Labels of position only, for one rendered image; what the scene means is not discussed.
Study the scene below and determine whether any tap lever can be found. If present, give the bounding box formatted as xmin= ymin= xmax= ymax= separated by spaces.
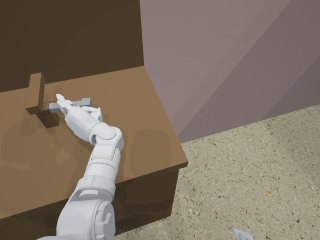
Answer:
xmin=49 ymin=98 xmax=93 ymax=113

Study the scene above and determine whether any left robot upper arm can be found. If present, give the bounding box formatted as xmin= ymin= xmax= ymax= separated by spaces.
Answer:
xmin=37 ymin=199 xmax=116 ymax=240

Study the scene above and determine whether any robot left hand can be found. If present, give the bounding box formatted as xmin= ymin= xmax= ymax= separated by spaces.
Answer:
xmin=56 ymin=94 xmax=103 ymax=142

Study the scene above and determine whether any counter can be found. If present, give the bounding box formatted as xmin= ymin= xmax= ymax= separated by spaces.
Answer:
xmin=0 ymin=0 xmax=189 ymax=240

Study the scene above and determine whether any robot left forearm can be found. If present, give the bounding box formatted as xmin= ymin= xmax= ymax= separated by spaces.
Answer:
xmin=56 ymin=122 xmax=124 ymax=236

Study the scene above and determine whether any robot right hand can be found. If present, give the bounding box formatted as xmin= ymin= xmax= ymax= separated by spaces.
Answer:
xmin=232 ymin=229 xmax=254 ymax=240

